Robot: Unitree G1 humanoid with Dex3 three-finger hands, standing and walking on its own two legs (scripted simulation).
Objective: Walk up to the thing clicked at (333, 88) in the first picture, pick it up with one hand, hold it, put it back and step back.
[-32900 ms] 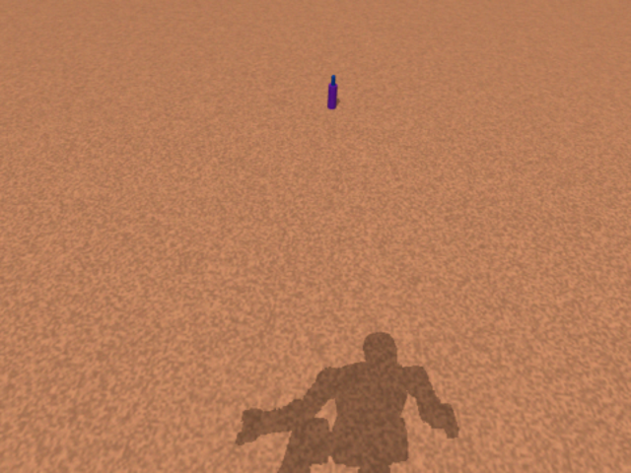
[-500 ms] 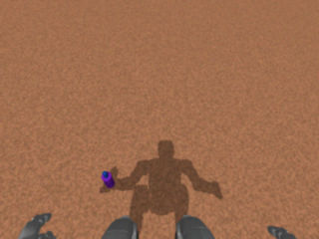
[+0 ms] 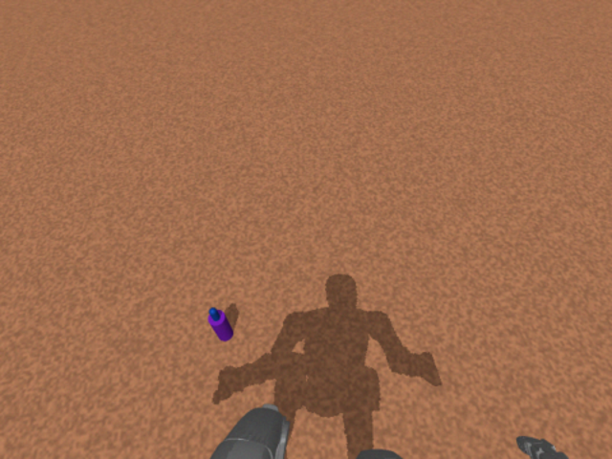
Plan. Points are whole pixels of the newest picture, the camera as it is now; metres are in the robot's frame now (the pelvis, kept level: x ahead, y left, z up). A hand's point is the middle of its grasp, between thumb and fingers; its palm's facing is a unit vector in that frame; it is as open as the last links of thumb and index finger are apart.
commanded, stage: step back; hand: left
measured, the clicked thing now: (219, 322) +0.53 +0.29 -0.66
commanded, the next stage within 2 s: none
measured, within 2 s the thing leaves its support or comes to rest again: neither
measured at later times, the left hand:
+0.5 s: hand out of the picture -0.03 +0.26 -0.15, palm faces -0.01 -0.92 -0.39, open 7.3 cm
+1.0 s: hand out of the picture -0.17 +0.26 -0.15, palm faces +0.07 -0.92 -0.39, open 7.3 cm
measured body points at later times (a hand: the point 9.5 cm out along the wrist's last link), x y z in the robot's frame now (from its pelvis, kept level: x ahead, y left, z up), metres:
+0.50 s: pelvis -0.13 -0.01 -0.01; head -0.07 +0.00 +0.44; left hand -0.03 +0.31 -0.13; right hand +0.01 -0.31 -0.11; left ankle -0.06 +0.11 -0.73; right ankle -0.16 -0.15 -0.70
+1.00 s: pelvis -0.29 -0.02 +0.00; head -0.23 +0.00 +0.44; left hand -0.18 +0.31 -0.12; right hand -0.19 -0.32 -0.12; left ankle -0.26 +0.10 -0.73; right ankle -0.27 -0.15 -0.66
